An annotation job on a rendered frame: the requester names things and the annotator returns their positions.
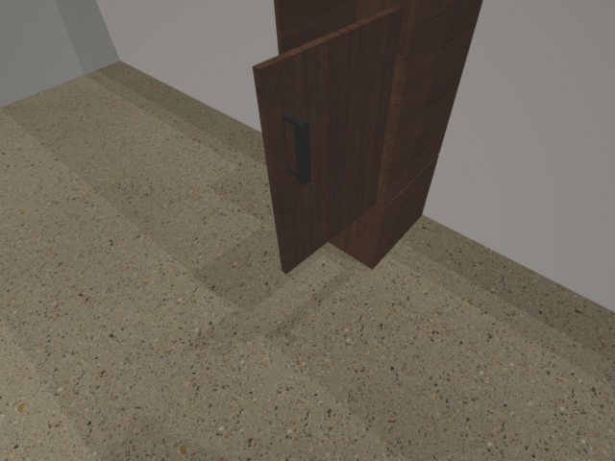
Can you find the handle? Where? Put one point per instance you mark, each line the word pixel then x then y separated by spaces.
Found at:
pixel 302 148

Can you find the cupboard door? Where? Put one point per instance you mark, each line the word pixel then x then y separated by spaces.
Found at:
pixel 341 83

